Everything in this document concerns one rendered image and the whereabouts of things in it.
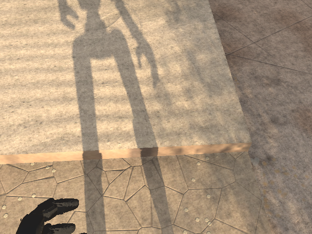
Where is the left robot hand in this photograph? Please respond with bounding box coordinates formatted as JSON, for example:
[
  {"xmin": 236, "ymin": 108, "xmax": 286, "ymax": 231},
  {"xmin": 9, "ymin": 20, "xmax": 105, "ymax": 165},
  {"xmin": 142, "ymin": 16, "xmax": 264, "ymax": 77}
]
[{"xmin": 16, "ymin": 198, "xmax": 87, "ymax": 234}]

